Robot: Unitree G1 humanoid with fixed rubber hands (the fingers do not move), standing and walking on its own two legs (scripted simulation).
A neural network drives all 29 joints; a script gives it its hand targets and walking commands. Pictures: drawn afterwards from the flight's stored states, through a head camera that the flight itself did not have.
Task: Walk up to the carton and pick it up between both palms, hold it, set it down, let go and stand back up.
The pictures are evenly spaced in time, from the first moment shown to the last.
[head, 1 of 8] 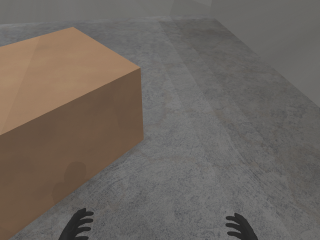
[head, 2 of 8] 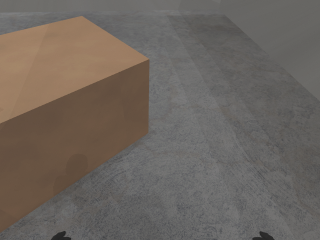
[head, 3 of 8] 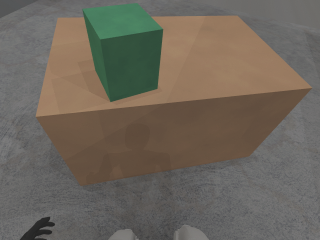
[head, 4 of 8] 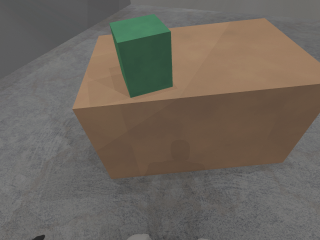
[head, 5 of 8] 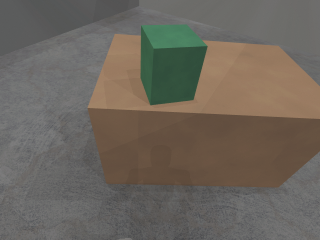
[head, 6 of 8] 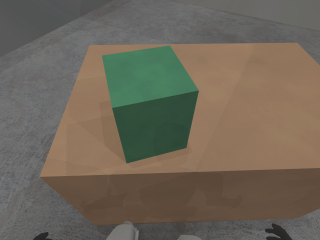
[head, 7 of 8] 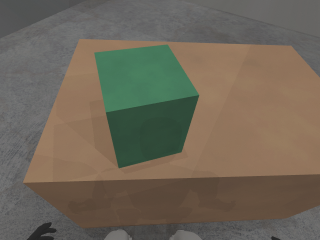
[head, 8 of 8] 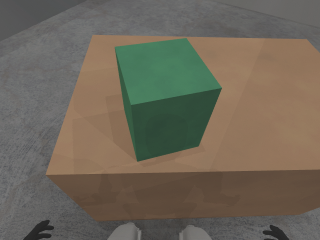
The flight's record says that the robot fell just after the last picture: no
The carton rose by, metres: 0.00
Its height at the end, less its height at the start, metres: +0.00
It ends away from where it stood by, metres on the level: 0.00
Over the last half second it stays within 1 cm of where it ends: yes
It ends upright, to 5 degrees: yes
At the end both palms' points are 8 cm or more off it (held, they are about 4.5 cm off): yes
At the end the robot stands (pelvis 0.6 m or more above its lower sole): yes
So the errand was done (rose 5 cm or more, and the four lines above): no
